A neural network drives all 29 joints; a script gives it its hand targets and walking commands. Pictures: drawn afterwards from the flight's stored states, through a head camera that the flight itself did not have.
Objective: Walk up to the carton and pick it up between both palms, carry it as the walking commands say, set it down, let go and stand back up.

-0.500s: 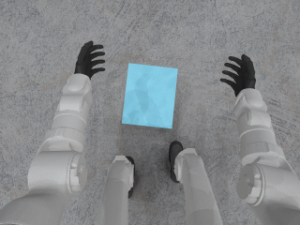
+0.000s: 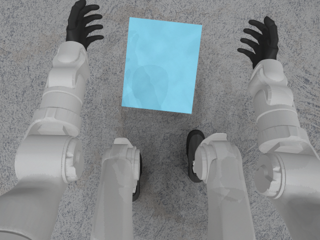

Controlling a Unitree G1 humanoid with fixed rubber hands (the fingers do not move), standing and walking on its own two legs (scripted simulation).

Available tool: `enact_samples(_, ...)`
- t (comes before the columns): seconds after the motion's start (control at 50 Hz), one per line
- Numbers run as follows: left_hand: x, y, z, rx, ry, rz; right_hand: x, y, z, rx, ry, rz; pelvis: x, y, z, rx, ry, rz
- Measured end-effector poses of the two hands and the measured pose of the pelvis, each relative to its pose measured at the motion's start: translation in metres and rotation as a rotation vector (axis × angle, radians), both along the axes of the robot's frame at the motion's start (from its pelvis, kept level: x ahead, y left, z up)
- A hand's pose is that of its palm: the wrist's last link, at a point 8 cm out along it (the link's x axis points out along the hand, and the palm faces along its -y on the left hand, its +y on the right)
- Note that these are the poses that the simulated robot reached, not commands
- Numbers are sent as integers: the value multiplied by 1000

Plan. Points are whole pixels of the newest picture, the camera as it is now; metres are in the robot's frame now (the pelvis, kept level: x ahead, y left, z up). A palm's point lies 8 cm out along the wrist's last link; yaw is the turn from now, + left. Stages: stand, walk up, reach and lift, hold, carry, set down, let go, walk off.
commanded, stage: reach and lift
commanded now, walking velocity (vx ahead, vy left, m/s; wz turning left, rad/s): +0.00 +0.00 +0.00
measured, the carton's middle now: (161, 70) +0.50 +0.00 -0.39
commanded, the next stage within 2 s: none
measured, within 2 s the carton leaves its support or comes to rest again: neither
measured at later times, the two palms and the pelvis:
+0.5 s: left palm (103, 56) +0.53 +0.15 -0.26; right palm (242, 67) +0.48 -0.23 -0.27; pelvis -0.01 +0.01 -0.08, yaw +0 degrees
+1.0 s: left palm (108, 63) +0.52 +0.15 -0.30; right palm (234, 66) +0.49 -0.22 -0.29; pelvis -0.02 +0.00 -0.10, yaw +0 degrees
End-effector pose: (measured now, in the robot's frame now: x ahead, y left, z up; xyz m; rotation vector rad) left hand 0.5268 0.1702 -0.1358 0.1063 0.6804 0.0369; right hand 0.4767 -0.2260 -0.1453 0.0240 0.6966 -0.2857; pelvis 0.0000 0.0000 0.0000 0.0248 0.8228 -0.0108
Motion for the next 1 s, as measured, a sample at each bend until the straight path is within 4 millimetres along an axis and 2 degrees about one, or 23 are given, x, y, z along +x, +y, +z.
enact_samples(0.12,-5,1,-38,2,13,-4,-4,4,-41,12,24,4,-2,2,-25,-2,-9,2)
enact_samples(0.28,-7,0,-81,-7,26,-2,-6,9,-86,24,46,5,-10,5,-54,-11,-46,6)
enact_samples(0.38,-2,-5,-101,-16,42,-12,2,-3,-97,2,41,-14,-11,8,-68,-15,-66,6)
enact_samples(0.5,0,-15,-129,-29,58,-31,4,-5,-124,-7,97,0,-10,7,-82,-18,-75,12)
enact_samples(0.6,-9,-17,-153,-45,74,-33,9,-8,-136,-42,116,7,-10,4,-91,-21,-85,20)
enact_samples(0.7,-23,-11,-174,-38,95,-44,17,1,-144,-31,118,29,-11,1,-97,-23,-108,18)
enact_samples(0.78,-27,-10,-178,-29,101,-54,21,9,-146,-5,110,15,-13,1,-100,-21,-125,23)
enact_samples(0.9,-17,-10,-169,-14,81,-60,17,9,-148,1,121,1,-14,1,-103,-22,-139,30)
enact_samples(1.0,-11,-18,-162,-27,67,-63,12,7,-145,-15,127,17,-17,1,-103,-25,-141,29)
